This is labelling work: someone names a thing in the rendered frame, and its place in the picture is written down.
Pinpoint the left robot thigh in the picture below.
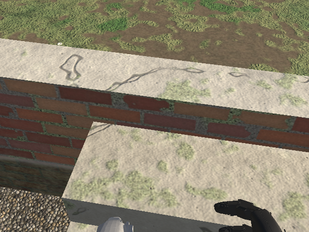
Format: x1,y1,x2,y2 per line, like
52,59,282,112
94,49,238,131
97,219,133,232

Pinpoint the robot right hand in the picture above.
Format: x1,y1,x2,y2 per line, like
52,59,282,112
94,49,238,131
213,199,286,232

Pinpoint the robot left shin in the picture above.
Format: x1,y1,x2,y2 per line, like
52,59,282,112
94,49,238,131
97,217,121,232

